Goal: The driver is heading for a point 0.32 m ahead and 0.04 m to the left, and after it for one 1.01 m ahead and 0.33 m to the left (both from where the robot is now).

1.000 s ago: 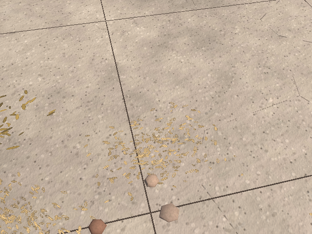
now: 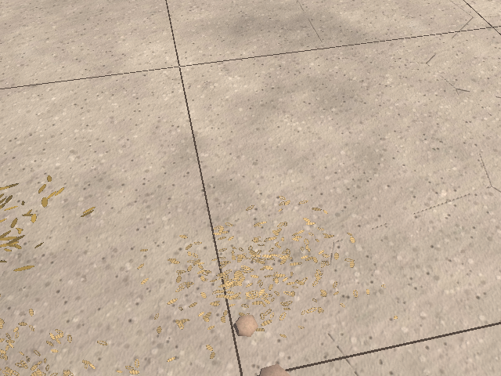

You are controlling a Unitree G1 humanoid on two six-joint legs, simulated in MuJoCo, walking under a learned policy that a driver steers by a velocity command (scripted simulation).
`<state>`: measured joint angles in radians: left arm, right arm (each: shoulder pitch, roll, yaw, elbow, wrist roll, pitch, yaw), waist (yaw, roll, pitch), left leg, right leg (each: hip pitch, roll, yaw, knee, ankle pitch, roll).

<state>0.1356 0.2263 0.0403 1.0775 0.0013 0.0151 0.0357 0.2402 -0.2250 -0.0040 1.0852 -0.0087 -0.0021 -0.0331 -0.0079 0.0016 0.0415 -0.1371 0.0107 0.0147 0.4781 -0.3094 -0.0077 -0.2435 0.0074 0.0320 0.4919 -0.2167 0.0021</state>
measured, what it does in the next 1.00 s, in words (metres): walks ahead: left foot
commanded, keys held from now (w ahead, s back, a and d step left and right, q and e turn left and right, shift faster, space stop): no key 0.16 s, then w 0.38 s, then w+q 0.02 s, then q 0.44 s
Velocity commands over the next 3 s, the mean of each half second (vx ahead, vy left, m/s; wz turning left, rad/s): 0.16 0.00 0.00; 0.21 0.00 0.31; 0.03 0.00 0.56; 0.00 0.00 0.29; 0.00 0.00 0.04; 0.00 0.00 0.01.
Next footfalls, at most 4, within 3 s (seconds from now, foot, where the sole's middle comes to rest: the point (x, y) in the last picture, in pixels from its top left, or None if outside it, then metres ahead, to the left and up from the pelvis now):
0.84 left None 0.37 0.09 -0.77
1.32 right None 0.40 -0.12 -0.77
1.76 left None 0.26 0.10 -0.77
2.08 right None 0.40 -0.10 -0.77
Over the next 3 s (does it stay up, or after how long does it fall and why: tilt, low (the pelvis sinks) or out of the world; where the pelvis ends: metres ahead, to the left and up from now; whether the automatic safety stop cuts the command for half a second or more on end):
stays up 0.30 -0.02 0.00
